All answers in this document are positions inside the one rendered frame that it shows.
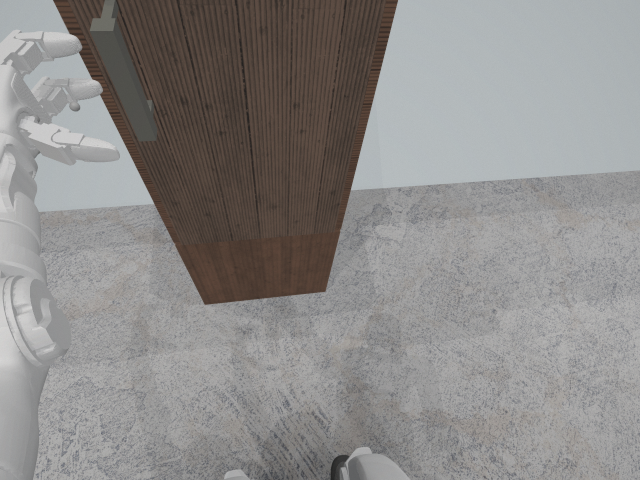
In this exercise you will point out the left robot upper arm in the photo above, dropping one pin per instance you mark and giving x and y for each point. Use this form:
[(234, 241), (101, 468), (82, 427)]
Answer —
[(33, 332)]

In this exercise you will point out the robot left forearm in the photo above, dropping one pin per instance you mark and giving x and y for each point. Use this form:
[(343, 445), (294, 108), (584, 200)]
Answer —
[(20, 228)]

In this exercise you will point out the robot left shin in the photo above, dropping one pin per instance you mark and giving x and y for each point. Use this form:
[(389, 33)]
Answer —
[(234, 473)]

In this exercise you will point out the handle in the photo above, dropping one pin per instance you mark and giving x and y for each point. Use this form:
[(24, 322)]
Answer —
[(112, 48)]

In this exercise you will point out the cupboard door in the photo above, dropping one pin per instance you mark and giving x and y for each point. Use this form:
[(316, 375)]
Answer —
[(256, 103)]

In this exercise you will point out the left robot hand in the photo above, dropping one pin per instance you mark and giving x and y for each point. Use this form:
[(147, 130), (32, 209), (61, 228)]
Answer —
[(20, 55)]

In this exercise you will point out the right robot thigh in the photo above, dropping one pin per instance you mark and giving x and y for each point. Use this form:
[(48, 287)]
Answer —
[(371, 467)]

